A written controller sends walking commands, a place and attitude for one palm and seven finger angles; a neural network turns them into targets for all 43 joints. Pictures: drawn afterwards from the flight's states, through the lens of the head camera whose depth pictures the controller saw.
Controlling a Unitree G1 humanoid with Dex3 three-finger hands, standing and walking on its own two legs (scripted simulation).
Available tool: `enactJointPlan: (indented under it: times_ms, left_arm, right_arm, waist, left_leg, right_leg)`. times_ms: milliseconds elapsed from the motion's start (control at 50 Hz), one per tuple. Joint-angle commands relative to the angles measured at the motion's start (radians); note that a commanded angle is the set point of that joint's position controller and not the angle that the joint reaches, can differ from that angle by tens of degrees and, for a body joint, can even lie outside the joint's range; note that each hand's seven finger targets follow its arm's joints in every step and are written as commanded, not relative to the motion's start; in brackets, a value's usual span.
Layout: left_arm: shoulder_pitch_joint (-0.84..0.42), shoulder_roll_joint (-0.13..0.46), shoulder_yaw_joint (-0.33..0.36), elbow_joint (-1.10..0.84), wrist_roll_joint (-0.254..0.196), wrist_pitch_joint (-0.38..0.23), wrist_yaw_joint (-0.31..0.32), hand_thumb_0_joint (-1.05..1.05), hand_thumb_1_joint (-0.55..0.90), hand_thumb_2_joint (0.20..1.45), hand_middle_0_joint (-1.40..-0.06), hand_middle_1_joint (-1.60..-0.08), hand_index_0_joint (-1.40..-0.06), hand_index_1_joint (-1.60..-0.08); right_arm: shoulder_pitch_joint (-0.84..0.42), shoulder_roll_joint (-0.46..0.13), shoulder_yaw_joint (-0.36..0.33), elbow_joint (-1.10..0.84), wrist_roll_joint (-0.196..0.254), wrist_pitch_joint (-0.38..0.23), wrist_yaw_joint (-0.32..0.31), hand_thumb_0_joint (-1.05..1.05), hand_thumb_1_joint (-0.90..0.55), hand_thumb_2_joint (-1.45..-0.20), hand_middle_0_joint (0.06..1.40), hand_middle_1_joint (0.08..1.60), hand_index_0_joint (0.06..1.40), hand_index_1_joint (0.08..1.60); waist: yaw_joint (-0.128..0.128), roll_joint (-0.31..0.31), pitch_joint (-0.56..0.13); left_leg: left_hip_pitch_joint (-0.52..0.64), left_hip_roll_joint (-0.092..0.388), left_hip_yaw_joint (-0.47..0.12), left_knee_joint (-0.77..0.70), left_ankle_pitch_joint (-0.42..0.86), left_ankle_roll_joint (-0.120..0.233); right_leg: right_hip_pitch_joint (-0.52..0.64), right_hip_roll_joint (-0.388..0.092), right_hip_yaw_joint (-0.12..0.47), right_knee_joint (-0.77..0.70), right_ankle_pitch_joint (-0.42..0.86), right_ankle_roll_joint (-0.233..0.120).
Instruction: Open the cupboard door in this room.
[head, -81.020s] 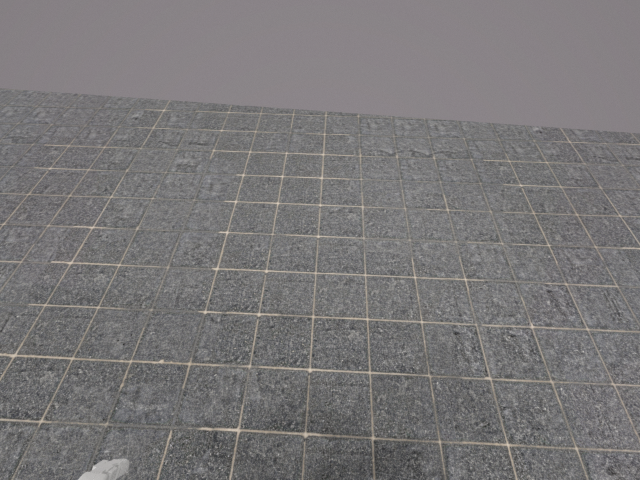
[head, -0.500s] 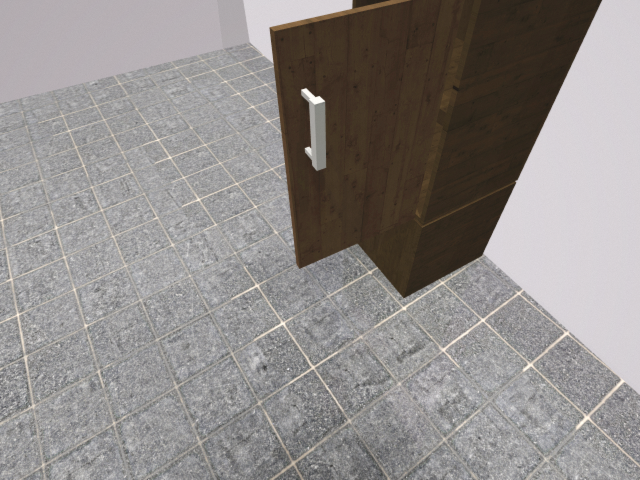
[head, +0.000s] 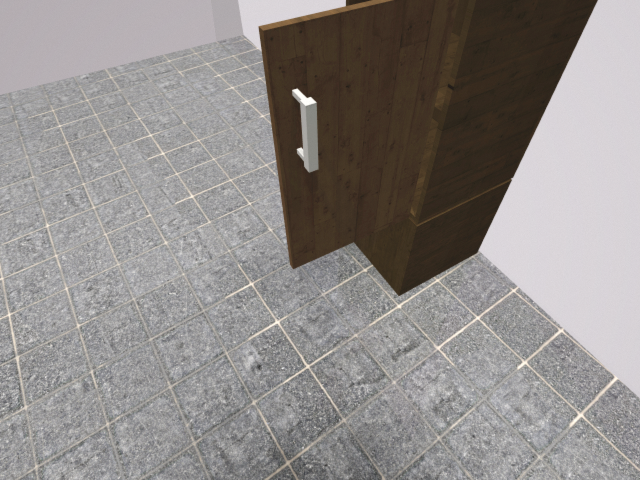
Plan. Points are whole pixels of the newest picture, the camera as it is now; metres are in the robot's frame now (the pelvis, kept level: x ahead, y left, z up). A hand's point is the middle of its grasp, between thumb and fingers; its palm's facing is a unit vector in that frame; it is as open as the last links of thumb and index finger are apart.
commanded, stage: look to check the result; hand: left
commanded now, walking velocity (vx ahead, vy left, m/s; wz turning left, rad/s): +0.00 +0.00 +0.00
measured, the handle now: (304, 131) +0.65 +0.06 +0.07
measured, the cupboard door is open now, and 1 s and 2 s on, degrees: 88 88 88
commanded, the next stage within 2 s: stand and wait in 0.30 s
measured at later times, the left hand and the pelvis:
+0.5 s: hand out of the picture +0.10 +0.24 -0.15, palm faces -0.02 -0.94 -0.34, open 7.4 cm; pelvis +0.02 +0.00 +0.00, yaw +0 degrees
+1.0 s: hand out of the picture +0.11 +0.24 -0.16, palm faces -0.03 -0.94 -0.34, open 7.4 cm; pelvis +0.04 +0.00 +0.00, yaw -1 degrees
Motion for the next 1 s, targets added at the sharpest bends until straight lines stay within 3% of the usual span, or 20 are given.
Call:
enactJointPlan:
  times_ms: [0, 180, 360, 500, 780, 840, 980]
  left_arm:
    - [-0.024, 0.207, 0.029, -0.056, -0.004, -0.025, 0.01, 0.0, 0.9, 0.9, -0.2, -0.3, -0.2, -0.3]
    - [-0.039, 0.238, 0.026, -0.048, -0.005, -0.027, 0.011, 0.0, 0.9, 0.9, -0.2, -0.3, -0.2, -0.3]
    - [-0.046, 0.25, 0.025, -0.054, -0.005, -0.03, 0.011, 0.0, 0.9, 0.9, -0.2, -0.3, -0.2, -0.3]
    - [-0.052, 0.251, 0.026, -0.061, -0.005, -0.033, 0.013, 0.0, 0.9, 0.9, -0.2, -0.3, -0.2, -0.3]
    - [-0.042, 0.25, 0.024, -0.064, -0.006, -0.033, 0.015, 0.0, 0.9, 0.9, -0.2, -0.3, -0.2, -0.3]
    - [-0.039, 0.252, 0.023, -0.065, -0.007, -0.034, 0.015, 0.0, 0.9, 0.9, -0.2, -0.3, -0.2, -0.3]
    - [-0.04, 0.252, 0.022, -0.061, -0.007, -0.032, 0.014, 0.0, 0.9, 0.9, -0.2, -0.3, -0.2, -0.3]
  right_arm:
    - [-0.019, -0.176, -0.029, -0.052, 0.006, -0.019, -0.01, 0.0, -0.9, -0.9, 0.2, 0.3, 0.2, 0.3]
    - [-0.048, -0.206, -0.027, -0.05, 0.008, -0.02, -0.01, 0.0, -0.9, -0.9, 0.2, 0.3, 0.2, 0.3]
    - [-0.065, -0.22, -0.026, -0.057, 0.01, -0.019, -0.008, 0.0, -0.9, -0.9, 0.2, 0.3, 0.2, 0.3]
    - [-0.064, -0.223, -0.026, -0.06, 0.009, -0.023, -0.011, 0.0, -0.9, -0.9, 0.2, 0.3, 0.2, 0.3]
    - [-0.066, -0.222, -0.027, -0.062, 0.011, -0.024, -0.013, 0.0, -0.9, -0.9, 0.2, 0.3, 0.2, 0.3]
    - [-0.062, -0.225, -0.027, -0.064, 0.011, -0.025, -0.014, 0.0, -0.9, -0.9, 0.2, 0.3, 0.2, 0.3]
    - [-0.063, -0.225, -0.026, -0.061, 0.012, -0.024, -0.014, 0.0, -0.9, -0.9, 0.2, 0.3, 0.2, 0.3]
  waist:
    - [0.001, -0.025, -0.083]
    - [0.002, -0.03, -0.101]
    - [0.004, -0.041, -0.097]
    - [0.001, -0.038, -0.125]
    - [0.003, -0.035, -0.115]
    - [0.002, -0.034, -0.139]
    - [0.002, -0.036, -0.104]
  left_leg:
    - [0.063, 0.099, -0.093, -0.05, 0.066, 0.028]
    - [0.092, 0.106, -0.089, -0.052, 0.119, 0.026]
    - [0.102, 0.105, -0.089, -0.061, 0.111, 0.025]
    - [0.118, 0.111, -0.084, -0.055, 0.178, 0.022]
    - [0.136, 0.113, -0.079, -0.056, 0.198, 0.024]
    - [0.15, 0.115, -0.079, -0.052, 0.217, 0.024]
    - [0.136, 0.114, -0.08, -0.064, 0.189, 0.024]
  right_leg:
    - [-0.027, -0.132, 0.114, -0.097, 0.063, -0.027]
    - [0.0, -0.14, 0.11, -0.097, 0.154, -0.024]
    - [0.003, -0.141, 0.115, -0.115, 0.147, -0.018]
    - [0.041, -0.145, 0.108, -0.097, 0.261, -0.016]
    - [0.043, -0.146, 0.106, -0.102, 0.284, -0.014]
    - [0.057, -0.147, 0.108, -0.097, 0.308, -0.016]
    - [0.042, -0.145, 0.107, -0.109, 0.267, -0.015]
